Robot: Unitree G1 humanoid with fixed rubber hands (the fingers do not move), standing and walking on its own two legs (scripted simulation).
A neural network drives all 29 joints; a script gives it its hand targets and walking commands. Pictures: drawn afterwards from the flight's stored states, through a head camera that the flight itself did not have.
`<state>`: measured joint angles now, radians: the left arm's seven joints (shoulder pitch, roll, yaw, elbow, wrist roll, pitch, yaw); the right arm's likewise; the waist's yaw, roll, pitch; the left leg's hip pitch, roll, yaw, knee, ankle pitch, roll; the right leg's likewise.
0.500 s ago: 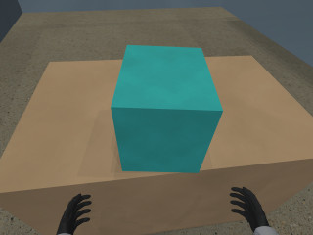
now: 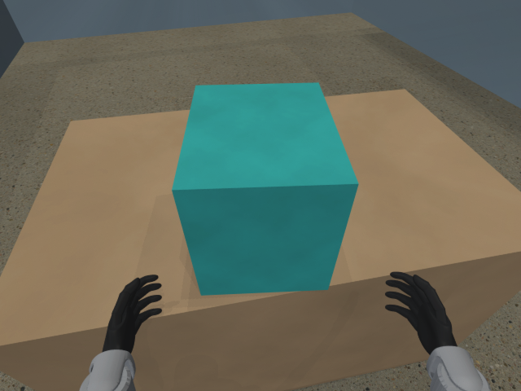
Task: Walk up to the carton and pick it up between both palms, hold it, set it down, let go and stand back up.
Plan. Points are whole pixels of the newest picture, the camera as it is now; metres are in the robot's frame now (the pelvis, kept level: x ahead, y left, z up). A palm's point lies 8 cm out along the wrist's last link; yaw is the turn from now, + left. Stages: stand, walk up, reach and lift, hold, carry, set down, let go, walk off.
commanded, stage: reach and lift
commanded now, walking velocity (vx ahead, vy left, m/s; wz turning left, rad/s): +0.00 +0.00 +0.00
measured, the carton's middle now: (261, 186) +0.47 +0.03 +0.06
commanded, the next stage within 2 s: none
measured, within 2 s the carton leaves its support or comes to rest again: neither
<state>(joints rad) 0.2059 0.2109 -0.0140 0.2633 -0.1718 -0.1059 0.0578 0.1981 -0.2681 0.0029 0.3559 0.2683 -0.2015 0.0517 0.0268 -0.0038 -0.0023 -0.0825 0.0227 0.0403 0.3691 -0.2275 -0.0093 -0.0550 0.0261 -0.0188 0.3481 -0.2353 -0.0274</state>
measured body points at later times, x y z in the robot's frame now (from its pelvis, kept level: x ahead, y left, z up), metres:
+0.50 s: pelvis -0.03 -0.01 +0.00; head -0.03 +0.00 +0.45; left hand +0.29 +0.21 +0.07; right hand +0.29 -0.24 +0.07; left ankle -0.01 +0.12 -0.75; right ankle -0.03 -0.10 -0.75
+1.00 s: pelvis -0.02 -0.01 +0.00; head +0.00 +0.00 +0.45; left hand +0.36 +0.22 +0.13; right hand +0.36 -0.24 +0.12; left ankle -0.01 +0.12 -0.75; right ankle -0.03 -0.10 -0.75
